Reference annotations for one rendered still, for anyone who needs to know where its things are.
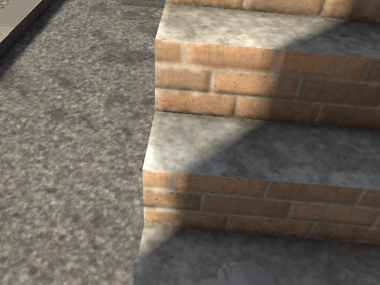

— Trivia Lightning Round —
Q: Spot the robot right thigh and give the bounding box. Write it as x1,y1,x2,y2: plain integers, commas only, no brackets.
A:
217,261,276,285

